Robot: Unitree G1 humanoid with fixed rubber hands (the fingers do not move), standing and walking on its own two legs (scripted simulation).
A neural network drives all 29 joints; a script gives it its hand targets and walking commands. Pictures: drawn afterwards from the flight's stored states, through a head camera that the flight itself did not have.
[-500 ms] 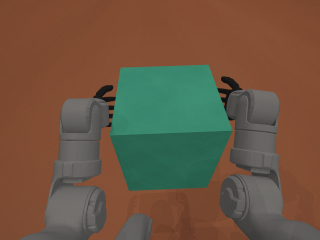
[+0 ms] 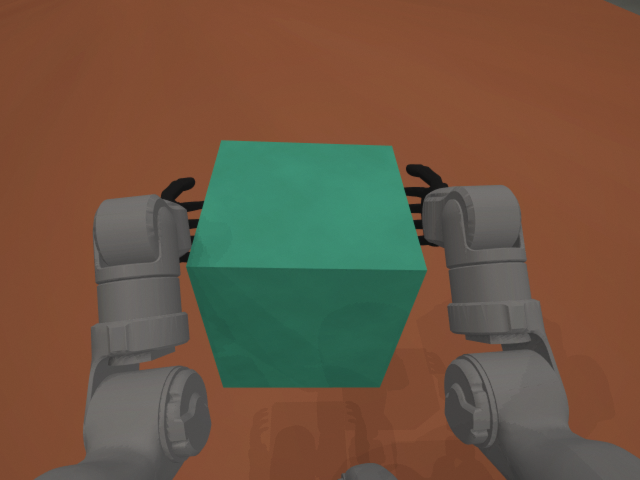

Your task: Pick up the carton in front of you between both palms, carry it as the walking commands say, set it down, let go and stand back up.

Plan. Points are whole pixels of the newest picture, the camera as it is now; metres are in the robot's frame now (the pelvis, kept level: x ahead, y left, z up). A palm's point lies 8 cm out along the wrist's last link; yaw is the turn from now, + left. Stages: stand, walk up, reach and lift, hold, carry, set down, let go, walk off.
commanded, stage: carry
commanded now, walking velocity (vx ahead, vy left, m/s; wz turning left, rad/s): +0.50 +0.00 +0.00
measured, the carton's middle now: (304, 270) +0.38 -0.03 +0.07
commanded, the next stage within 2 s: none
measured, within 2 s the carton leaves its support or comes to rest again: neither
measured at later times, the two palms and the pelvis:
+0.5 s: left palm (154, 103) +0.63 +0.16 +0.18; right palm (351, 73) +0.66 -0.14 +0.19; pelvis +0.28 -0.01 +0.03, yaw +2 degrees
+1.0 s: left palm (173, 65) +0.87 +0.17 +0.13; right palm (322, 52) +0.88 -0.12 +0.13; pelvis +0.58 +0.03 +0.03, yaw +0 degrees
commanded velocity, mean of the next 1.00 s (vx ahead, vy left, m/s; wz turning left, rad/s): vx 0.50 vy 0.00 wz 0.00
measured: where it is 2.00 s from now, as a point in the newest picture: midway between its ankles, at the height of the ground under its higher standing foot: (267, 240)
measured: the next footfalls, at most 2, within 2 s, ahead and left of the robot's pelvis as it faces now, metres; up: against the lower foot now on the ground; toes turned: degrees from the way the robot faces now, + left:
right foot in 0.22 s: +0.28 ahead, -0.11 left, +0.00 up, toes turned -2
left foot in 0.62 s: +0.50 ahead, +0.13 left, +0.00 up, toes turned +8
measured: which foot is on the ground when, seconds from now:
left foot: down 0.00-0.22, up 0.24-0.60, down 0.62-1.00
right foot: up 0.00-0.20, down 0.22-0.64, up 0.66-1.00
